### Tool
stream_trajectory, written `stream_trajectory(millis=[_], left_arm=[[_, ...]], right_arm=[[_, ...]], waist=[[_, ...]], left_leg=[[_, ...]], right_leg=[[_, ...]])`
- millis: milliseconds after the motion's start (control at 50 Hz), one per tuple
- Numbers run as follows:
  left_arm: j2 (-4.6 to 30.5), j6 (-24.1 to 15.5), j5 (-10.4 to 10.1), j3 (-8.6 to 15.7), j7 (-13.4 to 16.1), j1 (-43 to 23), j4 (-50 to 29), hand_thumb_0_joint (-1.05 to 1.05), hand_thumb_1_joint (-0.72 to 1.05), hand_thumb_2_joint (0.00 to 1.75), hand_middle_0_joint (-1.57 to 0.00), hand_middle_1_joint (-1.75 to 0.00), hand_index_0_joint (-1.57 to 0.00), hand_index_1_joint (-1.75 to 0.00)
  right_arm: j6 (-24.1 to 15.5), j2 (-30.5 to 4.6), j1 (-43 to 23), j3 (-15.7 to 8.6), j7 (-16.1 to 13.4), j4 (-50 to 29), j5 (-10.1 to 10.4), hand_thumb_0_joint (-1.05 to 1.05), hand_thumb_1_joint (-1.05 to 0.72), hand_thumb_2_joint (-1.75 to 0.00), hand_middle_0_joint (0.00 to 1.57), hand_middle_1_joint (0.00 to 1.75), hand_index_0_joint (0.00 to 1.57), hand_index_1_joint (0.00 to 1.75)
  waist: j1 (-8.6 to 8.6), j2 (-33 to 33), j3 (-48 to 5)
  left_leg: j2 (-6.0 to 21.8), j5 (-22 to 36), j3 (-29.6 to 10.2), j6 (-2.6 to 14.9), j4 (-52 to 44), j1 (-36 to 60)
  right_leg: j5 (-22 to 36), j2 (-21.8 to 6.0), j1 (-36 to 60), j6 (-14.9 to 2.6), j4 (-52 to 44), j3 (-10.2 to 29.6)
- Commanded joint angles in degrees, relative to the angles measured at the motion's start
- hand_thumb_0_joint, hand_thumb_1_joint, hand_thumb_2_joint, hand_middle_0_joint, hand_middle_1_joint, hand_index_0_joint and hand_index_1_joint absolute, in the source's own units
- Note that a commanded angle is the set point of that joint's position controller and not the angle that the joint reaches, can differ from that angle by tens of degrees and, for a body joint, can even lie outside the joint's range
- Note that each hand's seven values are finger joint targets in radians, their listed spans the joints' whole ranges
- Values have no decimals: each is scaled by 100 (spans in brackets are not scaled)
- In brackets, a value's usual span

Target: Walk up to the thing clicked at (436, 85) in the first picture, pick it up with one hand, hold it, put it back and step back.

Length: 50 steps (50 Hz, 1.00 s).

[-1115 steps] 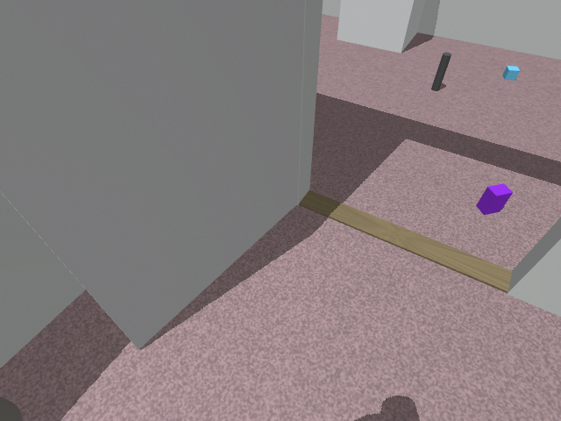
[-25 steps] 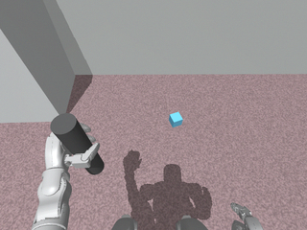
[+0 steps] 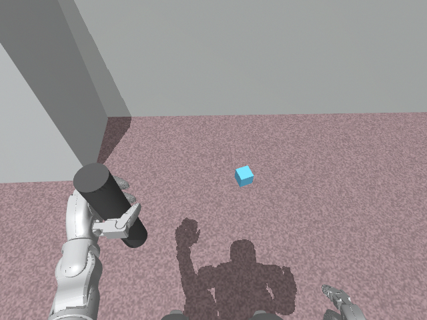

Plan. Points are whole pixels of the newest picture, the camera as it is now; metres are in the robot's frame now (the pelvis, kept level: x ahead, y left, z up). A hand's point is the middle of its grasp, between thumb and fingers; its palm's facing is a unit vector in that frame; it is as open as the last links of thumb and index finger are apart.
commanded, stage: hold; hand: left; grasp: from above
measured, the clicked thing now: (118, 212) +0.33 +0.19 +0.01
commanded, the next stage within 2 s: crouch in 1.88 s
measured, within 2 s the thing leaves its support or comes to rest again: neither
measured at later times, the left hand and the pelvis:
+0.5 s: hand (113, 207) +0.32 +0.18 +0.05, palm faces +0.14 -0.99 +0.00, open 7.4 cm; pelvis +0.00 +0.00 +0.01, yaw +0 degrees
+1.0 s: hand (111, 207) +0.32 +0.19 +0.05, palm faces +0.14 -0.99 -0.01, open 7.4 cm; pelvis +0.00 +0.01 +0.01, yaw +0 degrees
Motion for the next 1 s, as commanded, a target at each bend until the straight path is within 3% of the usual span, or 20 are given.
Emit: stream_trajectory(millis=[0,20,160,220,240,280,320,360,380,400,440,540,560,620,700,720,760,820,860,980], left_arm=[[893,-794,-165,343,58,-2198,-1976,0,39,121,-126,-137,-128,-136],[906,-799,-170,380,66,-2216,-2017,0,38,121,-125,-136,-127,-135],[878,-818,-137,309,93,-2225,-2035,0,35,120,-127,-137,-128,-136],[917,-777,-106,311,106,-2245,-2063,0,35,118,-125,-135,-127,-134],[836,-770,-103,208,97,-2155,-2041,0,35,119,-126,-136,-127,-135],[875,-755,-109,274,116,-2216,-2137,0,34,119,-126,-136,-127,-135],[829,-743,-108,222,138,-2299,-2185,0,36,120,-125,-135,-127,-135],[897,-733,-120,344,177,-2349,-2085,0,40,121,-125,-136,-127,-135],[809,-744,-110,254,172,-2310,-2085,0,38,121,-126,-136,-128,-135],[900,-744,-106,351,187,-2335,-2058,0,39,122,-127,-137,-128,-137],[733,-730,-97,144,162,-2317,-2036,0,38,121,-126,-137,-128,-136],[922,-724,-100,318,162,-2234,-2052,0,38,120,-126,-135,-127,-135],[823,-711,-92,226,150,-2205,-2011,0,36,120,-126,-136,-127,-135],[635,-713,-136,149,154,-2184,-1858,0,40,122,-125,-136,-126,-135],[838,-783,-89,224,161,-2343,-2059,0,38,123,-126,-138,-128,-138],[750,-785,-98,144,169,-2313,-2139,0,41,123,-126,-137,-127,-137],[871,-798,-115,315,185,-2199,-2168,0,39,122,-126,-137,-127,-136],[755,-778,-79,211,192,-2119,-2176,0,40,123,-124,-136,-126,-136],[652,-787,-71,76,191,-2239,-2107,0,39,123,-125,-138,-126,-137],[826,-792,-32,219,205,-2328,-2036,0,40,122,-125,-136,-126,-135]], right_arm=[[-237,-757,-110,-258,-84,-686,-10,0,-91,-90,20,30,20,30],[-248,-751,-76,-270,-82,-663,-15,0,-91,-90,20,30,20,30],[-256,-735,-144,-252,-76,-670,-19,0,-91,-90,20,30,20,30],[-255,-754,-124,-267,-76,-674,-13,0,-91,-90,20,30,20,30],[-264,-754,-118,-263,-81,-678,-23,0,-92,-90,20,30,20,30],[-258,-718,-125,-243,-76,-662,-31,0,-92,-90,20,30,20,30],[-257,-725,-188,-243,-80,-678,-19,0,-91,-90,20,30,20,30],[-270,-739,-230,-246,-80,-679,-11,0,-90,-90,20,30,20,30],[-272,-698,-221,-233,-70,-660,-10,0,-91,-90,20,30,20,30],[-279,-747,-229,-254,-78,-677,-9,0,-91,-90,20,30,20,30],[-293,-749,-229,-251,-66,-668,-2,0,-90,-90,20,30,20,30],[-318,-729,-296,-240,-68,-690,15,0,-91,-90,20,30,20,30],[-322,-710,-290,-238,-63,-695,12,0,-91,-90,20,30,20,30],[-349,-762,-259,-271,-45,-648,14,0,-90,-90,20,30,20,30],[-346,-737,-178,-268,-37,-602,-1,0,-91,-90,20,30,20,30],[-347,-726,-219,-261,-42,-648,1,0,-91,-90,20,30,20,30],[-367,-742,-215,-271,-42,-643,7,0,-91,-90,20,30,20,30],[-341,-695,-161,-250,-38,-625,-24,0,-91,-90,20,30,20,30],[-356,-715,-183,-258,-14,-601,-21,0,-91,-90,20,30,20,30],[-351,-733,-253,-267,0,-643,-13,0,-91,-90,20,30,20,30]], waist=[[-24,356,-1860],[-8,391,-2053],[9,389,-1870],[3,391,-1954],[-33,358,-1953],[-7,359,-2010],[17,381,-1824],[26,291,-1722],[31,337,-1759],[27,303,-1741],[-2,446,-1634],[86,334,-1664],[67,375,-1595],[7,265,-1623],[38,371,-1786],[34,327,-1835],[87,340,-1888],[54,386,-1949],[7,415,-1683],[67,464,-1589]], left_leg=[[-133,1253,22,61,-884,1247],[-126,1403,5,48,-868,1337],[-138,1292,7,48,-1003,1411],[-141,1468,26,53,-1005,1520],[-139,1528,20,52,-998,1536],[-136,1592,17,55,-1002,1563],[-139,1351,12,50,-1116,1523],[-145,1177,16,55,-1177,1446],[-147,1127,22,52,-1190,1466],[-145,1041,22,56,-1227,1488],[-122,1008,-5,22,-1325,1599],[-151,1114,31,44,-1312,1561],[-148,1047,33,40,-1329,1565],[-120,1147,9,30,-1319,1647],[-128,1433,25,37,-1265,1733],[-136,1481,31,40,-1271,1744],[-142,1553,19,37,-1266,1747],[-148,1820,39,40,-1193,1793],[-123,1589,12,25,-1258,1726],[-92,1217,-71,2,-1410,1677]], right_leg=[[1540,79,758,-83,-767,69],[1644,83,813,-88,-742,44],[1547,68,907,-80,-864,51],[1723,64,954,-76,-913,59],[1778,64,1013,-75,-909,52],[1848,66,1065,-68,-935,60],[1614,71,1020,-79,-990,48],[1449,70,1045,-79,-1052,38],[1405,64,1070,-80,-1065,44],[1321,67,1025,-84,-1086,43],[1266,86,939,-104,-1065,1],[1377,65,1161,-87,-1171,33],[1311,69,1092,-84,-1174,38],[1402,83,1059,-89,-1146,4],[1652,66,1153,-83,-1117,38],[1709,63,1212,-77,-1140,38],[1752,64,1293,-80,-1120,32],[2019,63,1316,-73,-1100,52],[1770,78,1138,-90,-1097,30],[1367,103,1073,-112,-1112,-29]])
